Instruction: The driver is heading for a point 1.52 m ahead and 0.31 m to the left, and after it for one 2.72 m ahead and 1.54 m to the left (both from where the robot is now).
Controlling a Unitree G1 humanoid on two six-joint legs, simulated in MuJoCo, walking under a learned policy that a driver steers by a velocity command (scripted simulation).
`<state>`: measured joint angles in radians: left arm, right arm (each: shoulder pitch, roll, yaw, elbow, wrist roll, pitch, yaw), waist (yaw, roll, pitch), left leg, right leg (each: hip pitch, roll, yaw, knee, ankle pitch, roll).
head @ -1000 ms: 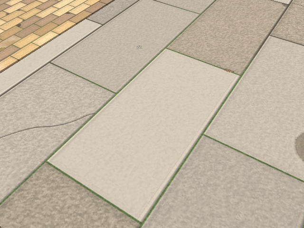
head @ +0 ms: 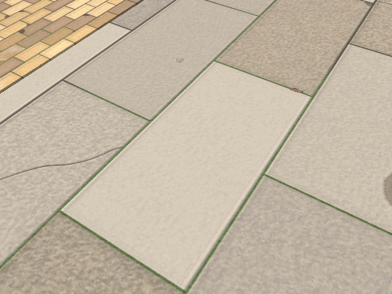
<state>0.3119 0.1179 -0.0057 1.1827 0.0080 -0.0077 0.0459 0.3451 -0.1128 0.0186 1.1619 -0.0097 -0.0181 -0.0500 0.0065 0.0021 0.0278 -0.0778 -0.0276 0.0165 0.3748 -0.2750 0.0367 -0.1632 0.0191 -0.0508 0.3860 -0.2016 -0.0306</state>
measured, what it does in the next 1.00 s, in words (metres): walks ahead: right foot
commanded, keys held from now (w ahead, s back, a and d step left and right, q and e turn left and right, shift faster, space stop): no key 0.40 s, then w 0.44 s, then w+q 0.16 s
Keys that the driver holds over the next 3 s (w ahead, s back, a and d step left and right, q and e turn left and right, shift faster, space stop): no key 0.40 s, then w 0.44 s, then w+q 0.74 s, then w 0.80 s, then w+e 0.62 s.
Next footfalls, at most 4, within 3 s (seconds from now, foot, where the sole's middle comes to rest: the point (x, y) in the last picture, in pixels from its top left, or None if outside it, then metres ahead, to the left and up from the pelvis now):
0.74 right None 0.16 -0.13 -0.78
1.26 left None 0.48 0.02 -0.78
1.80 right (205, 210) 0.85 0.00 -0.78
2.34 left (134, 178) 1.01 0.30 -0.78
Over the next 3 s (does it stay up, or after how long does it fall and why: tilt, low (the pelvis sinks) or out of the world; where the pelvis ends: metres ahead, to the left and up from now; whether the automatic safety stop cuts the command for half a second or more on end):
stays up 1.23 0.27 -0.02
